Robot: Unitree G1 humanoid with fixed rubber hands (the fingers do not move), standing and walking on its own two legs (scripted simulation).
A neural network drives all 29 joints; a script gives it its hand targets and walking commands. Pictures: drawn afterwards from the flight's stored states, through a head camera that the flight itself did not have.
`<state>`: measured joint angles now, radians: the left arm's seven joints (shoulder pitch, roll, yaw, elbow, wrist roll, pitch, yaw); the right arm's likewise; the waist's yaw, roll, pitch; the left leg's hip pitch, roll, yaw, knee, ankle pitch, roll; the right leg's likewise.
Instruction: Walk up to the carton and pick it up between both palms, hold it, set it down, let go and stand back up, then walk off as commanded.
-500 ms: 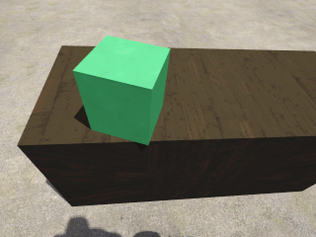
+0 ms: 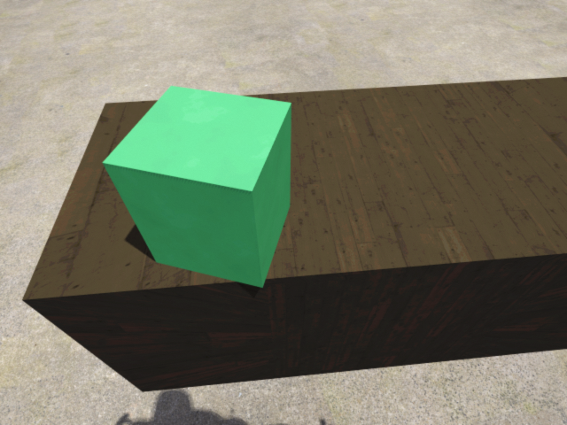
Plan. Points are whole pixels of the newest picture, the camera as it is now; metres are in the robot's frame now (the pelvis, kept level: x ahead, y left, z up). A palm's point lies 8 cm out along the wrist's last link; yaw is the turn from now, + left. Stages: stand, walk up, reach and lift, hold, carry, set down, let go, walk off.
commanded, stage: walk up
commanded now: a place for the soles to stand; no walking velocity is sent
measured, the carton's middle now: (218, 189) +0.50 +0.12 +0.04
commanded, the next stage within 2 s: none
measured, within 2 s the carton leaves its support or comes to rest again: neither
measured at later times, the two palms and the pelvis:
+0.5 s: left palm out of the picture +0.08 +0.32 -0.08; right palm out of the picture +0.05 -0.31 -0.10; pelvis -0.02 +0.00 +0.00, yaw +0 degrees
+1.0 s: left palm out of the picture +0.08 +0.31 -0.08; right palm out of the picture +0.05 -0.31 -0.10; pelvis -0.02 +0.00 +0.00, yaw +0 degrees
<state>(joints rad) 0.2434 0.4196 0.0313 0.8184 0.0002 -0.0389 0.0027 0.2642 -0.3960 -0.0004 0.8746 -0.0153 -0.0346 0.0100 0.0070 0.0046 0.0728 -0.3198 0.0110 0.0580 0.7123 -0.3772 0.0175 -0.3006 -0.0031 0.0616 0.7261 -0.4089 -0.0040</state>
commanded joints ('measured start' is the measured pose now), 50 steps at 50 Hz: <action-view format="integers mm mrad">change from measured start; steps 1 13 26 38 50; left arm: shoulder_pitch -14 -82 -63 -66 189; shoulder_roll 167 186 186 194 338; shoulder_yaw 31 31 20 29 96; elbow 2 -10 24 38 63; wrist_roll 0 8 18 24 0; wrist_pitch -17 -19 -20 -18 -52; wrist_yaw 28 19 9 5 41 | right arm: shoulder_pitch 5 -30 -74 -98 -145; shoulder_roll -269 -249 -251 -246 -305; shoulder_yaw -90 -80 -76 -74 -121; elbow -35 -33 -46 -48 -144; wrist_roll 21 9 11 0 -29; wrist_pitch -27 -28 -28 -20 11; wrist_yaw -24 -13 -4 4 26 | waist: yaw -12 -25 -10 1 67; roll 61 -5 -4 -5 28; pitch -177 -111 -142 -40 -114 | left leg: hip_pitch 214 92 65 5 -149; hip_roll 237 161 184 131 45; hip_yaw -217 -226 -258 -219 -80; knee -92 -166 -232 -249 104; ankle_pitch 669 252 104 -94 120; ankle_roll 173 132 120 80 63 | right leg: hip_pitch -35 -56 22 -36 212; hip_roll -35 -49 -42 -45 -168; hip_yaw -20 46 63 93 250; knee -16 -42 -131 -208 -261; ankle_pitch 267 249 136 42 143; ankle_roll -50 -58 -59 -70 -130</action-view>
